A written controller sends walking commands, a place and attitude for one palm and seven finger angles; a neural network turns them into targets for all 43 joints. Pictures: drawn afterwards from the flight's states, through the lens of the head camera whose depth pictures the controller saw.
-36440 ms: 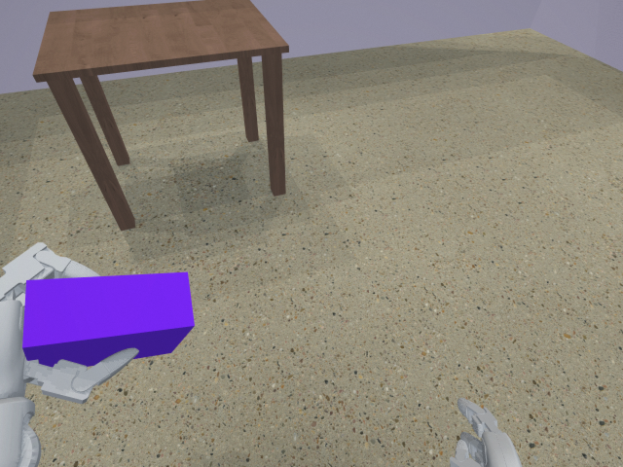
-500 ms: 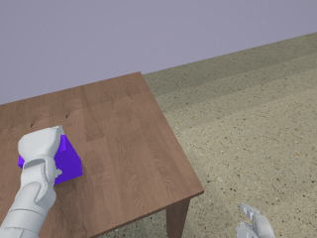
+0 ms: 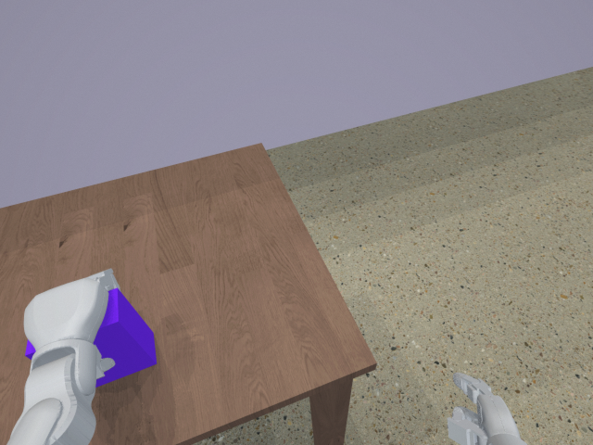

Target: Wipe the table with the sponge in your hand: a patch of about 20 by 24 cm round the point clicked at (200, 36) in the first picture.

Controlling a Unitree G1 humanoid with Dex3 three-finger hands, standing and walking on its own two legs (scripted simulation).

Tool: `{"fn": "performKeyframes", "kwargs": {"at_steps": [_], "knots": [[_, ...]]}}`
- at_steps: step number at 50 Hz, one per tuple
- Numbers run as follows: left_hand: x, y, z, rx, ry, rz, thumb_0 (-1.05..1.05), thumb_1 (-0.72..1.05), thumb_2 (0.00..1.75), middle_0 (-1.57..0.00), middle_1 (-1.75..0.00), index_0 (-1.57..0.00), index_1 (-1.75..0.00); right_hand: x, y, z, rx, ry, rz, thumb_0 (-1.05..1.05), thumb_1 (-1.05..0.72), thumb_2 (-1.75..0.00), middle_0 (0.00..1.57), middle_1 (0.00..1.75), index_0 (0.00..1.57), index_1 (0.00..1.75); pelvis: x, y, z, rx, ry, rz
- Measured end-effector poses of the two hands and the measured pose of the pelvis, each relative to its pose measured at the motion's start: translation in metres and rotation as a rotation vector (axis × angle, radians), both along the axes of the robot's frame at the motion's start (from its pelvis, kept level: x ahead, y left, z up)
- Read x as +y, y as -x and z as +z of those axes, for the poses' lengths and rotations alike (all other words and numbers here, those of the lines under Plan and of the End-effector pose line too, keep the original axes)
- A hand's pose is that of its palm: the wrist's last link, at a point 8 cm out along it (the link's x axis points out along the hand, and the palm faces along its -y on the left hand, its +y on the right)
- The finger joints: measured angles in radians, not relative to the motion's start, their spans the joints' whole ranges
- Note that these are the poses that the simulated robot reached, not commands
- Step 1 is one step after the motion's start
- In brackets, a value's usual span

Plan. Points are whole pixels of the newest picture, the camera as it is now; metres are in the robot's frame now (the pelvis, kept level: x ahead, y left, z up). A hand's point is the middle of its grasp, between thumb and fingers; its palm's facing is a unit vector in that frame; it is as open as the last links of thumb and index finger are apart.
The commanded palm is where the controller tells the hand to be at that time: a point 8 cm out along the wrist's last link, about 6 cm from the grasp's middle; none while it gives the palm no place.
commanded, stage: wipe back along the first lane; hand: left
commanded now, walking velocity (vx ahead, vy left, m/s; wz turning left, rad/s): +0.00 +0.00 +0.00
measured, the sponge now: (106, 349) +0.23 +0.32 -0.01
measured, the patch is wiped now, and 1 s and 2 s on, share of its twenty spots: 1.00 1.00 1.00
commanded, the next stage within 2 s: lift the sponge slowly off the table in 0.36 s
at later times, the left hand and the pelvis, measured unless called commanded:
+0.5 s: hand (86, 365) +0.19 +0.30 +0.05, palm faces +0.01 -0.08 -1.00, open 9.8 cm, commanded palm +0.15 +0.28 +0.08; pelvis +0.00 +0.00 +0.00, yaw -1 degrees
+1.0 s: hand (85, 377) +0.17 +0.28 +0.05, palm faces -0.01 -0.12 -0.99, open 9.8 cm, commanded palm +0.15 +0.28 +0.12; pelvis -0.01 +0.00 +0.00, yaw +0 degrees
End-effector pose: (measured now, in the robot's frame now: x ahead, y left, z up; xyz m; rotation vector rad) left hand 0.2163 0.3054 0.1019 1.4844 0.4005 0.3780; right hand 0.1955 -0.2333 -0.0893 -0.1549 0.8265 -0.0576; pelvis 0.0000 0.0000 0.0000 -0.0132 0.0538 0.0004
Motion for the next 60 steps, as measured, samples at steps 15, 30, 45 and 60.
{"fn": "performKeyframes", "kwargs": {"at_steps": [15, 30, 45, 60], "knots": [[-0.01, 0.025, -0.001, -0.006, 0.014, -0.007, 0.01, -0.47, 1.08, -0.71, -1.4, -0.73, -1.39, 0.009, -0.009, 0.006, -0.055, -0.02, 0.018, 0.02, -0.91, -0.9, 0.2, 0.3, 0.2, 0.3, 0.0, 0.001, 0.0, -0.012, -0.001, -0.007], [-0.016, 0.051, -0.001, -0.018, 0.031, -0.002, 0.01, -0.47, 1.08, -0.71, -1.4, -0.73, -1.39, 0.019, -0.011, 0.009, -0.073, -0.024, 0.038, 0.02, -0.91, -0.9, 0.2, 0.3, 0.2, 0.3, 0.003, 0.006, -0.001, -0.031, 0.0, -0.006], [-0.022, 0.058, 0.004, 0.003, 0.057, -0.018, 0.0, -0.47, 1.08, -0.72, -1.4, -0.73, -1.39, 0.025, -0.014, 0.016, -0.1, -0.029, 0.068, 0.02, -0.9, -0.9, 0.2, 0.3, 0.2, 0.3, 0.001, 0.011, 0.002, -0.07, 0.0, -0.001], [-0.024, 0.061, 0.011, 0.013, 0.072, -0.02, -0.01, -0.48, 1.08, -0.74, -1.38, -0.75, -1.37, 0.02, -0.015, 0.02, -0.106, -0.003, 0.087, 0.02, -0.9, -0.9, 0.2, 0.3, 0.2, 0.3, -0.008, 0.017, 0.005, -0.109, -0.002, 0.005]]}}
